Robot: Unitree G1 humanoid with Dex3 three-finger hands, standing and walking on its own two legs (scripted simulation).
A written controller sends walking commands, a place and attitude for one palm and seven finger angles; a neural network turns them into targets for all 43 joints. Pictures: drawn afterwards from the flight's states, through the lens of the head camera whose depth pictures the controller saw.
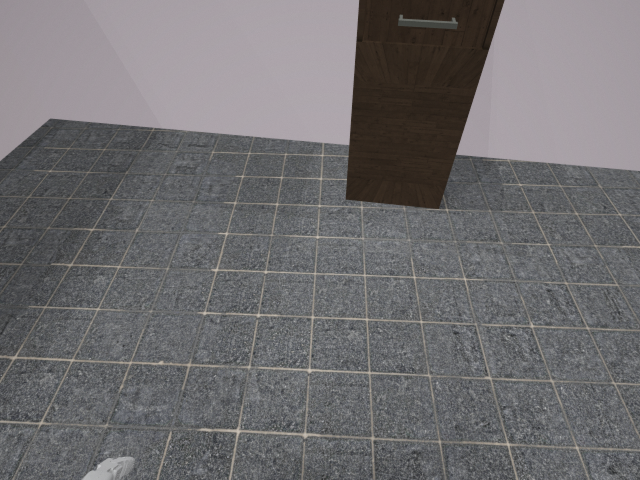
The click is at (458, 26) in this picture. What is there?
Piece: drawer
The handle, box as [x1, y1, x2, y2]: [398, 15, 457, 28]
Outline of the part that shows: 398,20 398,25 456,28 457,22 454,18 452,18 450,21 403,19 402,15 400,15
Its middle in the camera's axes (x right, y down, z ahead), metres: +0.33 -0.68 +1.21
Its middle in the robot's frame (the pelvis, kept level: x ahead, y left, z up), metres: +1.38 -0.28 +0.04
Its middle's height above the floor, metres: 0.81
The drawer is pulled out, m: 0.00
